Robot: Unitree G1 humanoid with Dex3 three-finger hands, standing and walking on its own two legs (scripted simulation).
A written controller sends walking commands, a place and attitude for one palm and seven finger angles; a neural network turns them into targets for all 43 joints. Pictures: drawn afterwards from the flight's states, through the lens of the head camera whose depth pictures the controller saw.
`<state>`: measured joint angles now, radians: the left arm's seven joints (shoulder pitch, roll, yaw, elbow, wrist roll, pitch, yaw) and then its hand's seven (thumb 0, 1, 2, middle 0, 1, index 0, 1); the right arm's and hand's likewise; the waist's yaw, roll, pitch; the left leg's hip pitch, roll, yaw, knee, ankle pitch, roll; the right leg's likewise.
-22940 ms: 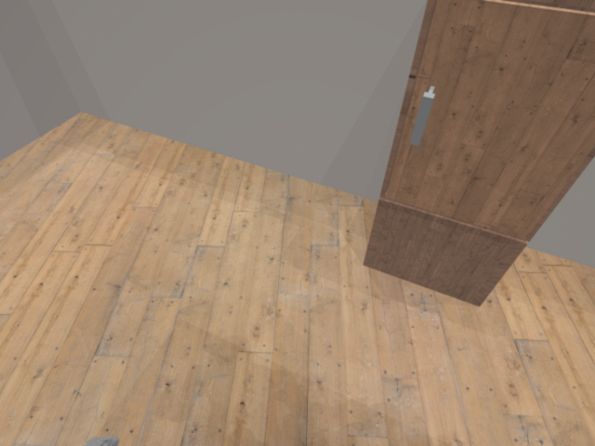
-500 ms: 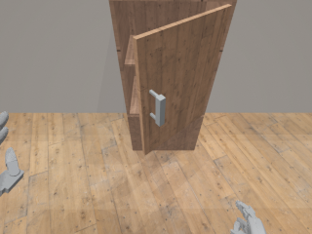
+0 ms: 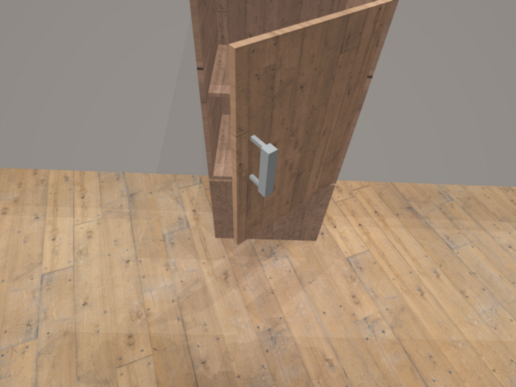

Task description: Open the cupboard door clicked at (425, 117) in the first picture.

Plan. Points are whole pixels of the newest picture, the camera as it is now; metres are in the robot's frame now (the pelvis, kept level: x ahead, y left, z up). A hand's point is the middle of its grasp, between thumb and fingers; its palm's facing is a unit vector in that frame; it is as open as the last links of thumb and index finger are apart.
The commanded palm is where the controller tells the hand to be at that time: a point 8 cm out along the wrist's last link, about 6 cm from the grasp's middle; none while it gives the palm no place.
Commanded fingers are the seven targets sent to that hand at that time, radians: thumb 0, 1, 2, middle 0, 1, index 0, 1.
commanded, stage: let the arm hang, fingers relaxed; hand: left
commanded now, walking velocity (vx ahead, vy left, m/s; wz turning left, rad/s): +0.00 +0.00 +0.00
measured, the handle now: (260, 166) +0.56 +0.01 -0.01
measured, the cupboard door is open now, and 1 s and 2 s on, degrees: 39 39 39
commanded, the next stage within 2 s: look to check the result in 0.78 s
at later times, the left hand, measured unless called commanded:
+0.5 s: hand out of the picture -0.03 +0.16 -0.17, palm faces +0.07 -0.98 -0.18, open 7.4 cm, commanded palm none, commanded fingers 0.00 0.90 0.90 -0.20 -0.30 -0.20 -0.30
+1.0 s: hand out of the picture +0.00 +0.15 -0.17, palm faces +0.07 -0.98 -0.18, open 7.4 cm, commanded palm none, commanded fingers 0.00 0.90 0.90 -0.20 -0.30 -0.20 -0.30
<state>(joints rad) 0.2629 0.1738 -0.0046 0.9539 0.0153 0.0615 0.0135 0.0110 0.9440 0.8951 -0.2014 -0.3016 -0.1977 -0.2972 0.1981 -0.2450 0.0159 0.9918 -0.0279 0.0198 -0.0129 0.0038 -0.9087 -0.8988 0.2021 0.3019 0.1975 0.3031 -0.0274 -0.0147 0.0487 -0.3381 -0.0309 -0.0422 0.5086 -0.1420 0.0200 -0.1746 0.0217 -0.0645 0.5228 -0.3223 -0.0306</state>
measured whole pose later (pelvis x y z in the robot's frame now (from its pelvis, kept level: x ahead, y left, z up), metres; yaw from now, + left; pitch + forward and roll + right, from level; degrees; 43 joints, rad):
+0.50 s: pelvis +0.01 +0.00 +0.00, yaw +1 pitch -2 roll +0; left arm 0.36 0.11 0.01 1.15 0.00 0.01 0.04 0.00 0.91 0.90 -0.20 -0.30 -0.19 -0.30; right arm 0.30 -0.11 0.01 1.15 -0.02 0.03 -0.04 0.01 -0.92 -0.90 0.20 0.30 0.20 0.30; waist -0.01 0.03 0.03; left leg -0.28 -0.04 -0.05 0.46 -0.14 0.02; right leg -0.12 0.01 -0.07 0.47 -0.32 -0.03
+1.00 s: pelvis +0.03 -0.01 +0.01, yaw +1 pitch -2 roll +0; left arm 0.32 0.12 0.01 1.14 0.00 0.01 0.04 0.00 0.91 0.90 -0.20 -0.30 -0.19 -0.30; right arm 0.27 -0.13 0.01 1.15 -0.02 0.02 -0.05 0.00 -0.91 -0.90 0.20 0.30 0.20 0.30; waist -0.01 0.01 0.06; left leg -0.26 -0.03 -0.06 0.46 -0.16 0.00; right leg -0.07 0.03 -0.07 0.43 -0.32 -0.05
